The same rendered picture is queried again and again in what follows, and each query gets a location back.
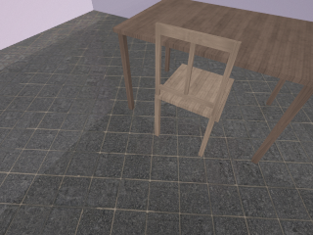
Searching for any table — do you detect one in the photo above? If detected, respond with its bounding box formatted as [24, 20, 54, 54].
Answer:
[112, 0, 313, 164]

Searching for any chair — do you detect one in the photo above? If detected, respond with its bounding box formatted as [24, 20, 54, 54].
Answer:
[155, 22, 242, 157]

